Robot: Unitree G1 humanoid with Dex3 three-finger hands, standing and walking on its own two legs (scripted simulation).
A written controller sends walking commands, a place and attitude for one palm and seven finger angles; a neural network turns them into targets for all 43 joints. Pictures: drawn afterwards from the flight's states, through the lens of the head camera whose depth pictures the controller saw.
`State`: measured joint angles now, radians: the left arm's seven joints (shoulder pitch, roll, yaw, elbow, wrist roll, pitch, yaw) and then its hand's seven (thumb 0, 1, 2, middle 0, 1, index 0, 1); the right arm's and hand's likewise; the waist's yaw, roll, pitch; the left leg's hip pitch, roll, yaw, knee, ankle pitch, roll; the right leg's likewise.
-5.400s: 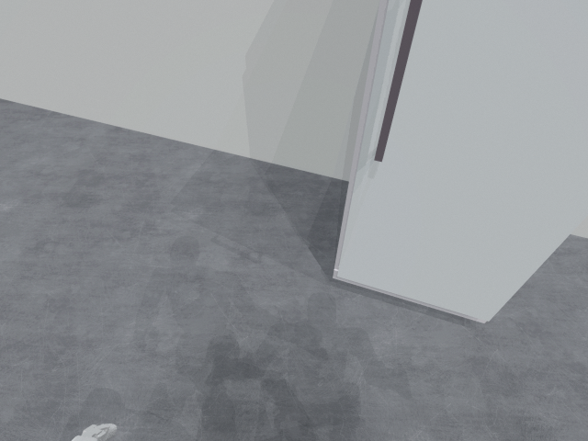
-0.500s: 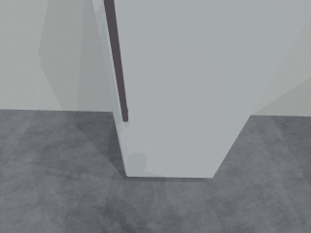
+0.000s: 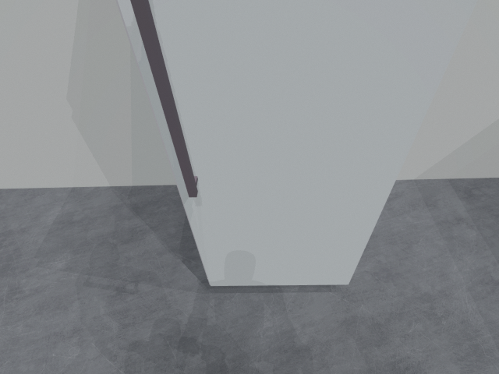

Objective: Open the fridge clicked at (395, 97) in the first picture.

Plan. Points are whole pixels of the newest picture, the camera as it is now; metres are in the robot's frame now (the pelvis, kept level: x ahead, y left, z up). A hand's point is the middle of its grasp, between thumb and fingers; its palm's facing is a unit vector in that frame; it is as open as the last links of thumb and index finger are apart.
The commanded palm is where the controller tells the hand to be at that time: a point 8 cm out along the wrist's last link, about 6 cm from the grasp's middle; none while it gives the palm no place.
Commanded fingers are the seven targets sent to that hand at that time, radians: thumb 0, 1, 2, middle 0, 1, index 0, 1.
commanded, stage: look again from close up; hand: left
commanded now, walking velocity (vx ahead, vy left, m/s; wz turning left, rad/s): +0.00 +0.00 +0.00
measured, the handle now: (174, 113) +0.53 +0.18 +0.15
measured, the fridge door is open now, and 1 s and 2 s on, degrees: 0 0 0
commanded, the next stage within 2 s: shuffle to correct the standing spot in 0.70 s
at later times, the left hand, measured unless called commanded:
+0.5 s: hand out of the picture +0.01 +0.16 -0.17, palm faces +0.03 -0.98 -0.22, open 7.4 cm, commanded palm none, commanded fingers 0.00 0.90 0.90 -0.20 -0.30 -0.20 -0.30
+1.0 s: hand out of the picture +0.00 +0.17 -0.18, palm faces +0.05 -0.98 -0.19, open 7.4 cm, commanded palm none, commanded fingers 0.00 0.90 0.90 -0.20 -0.30 -0.20 -0.30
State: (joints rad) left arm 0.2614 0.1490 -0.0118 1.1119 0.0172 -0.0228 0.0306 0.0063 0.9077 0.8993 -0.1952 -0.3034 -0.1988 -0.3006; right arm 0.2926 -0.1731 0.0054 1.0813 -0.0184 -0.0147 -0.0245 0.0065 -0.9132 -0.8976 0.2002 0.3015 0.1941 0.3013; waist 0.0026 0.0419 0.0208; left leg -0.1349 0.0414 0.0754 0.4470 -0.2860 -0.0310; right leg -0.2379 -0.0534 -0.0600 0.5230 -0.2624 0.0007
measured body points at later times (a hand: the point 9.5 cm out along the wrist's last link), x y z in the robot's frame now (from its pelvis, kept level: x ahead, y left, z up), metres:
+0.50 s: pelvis -0.01 -0.02 +0.00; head +0.01 -0.02 +0.45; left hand +0.00 +0.22 -0.15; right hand -0.01 -0.23 -0.16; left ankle -0.03 +0.14 -0.74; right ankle +0.01 -0.12 -0.74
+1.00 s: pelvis +0.01 +0.00 +0.00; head +0.02 +0.00 +0.45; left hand +0.00 +0.22 -0.16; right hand -0.01 -0.21 -0.17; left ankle -0.03 +0.14 -0.74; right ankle +0.01 -0.12 -0.74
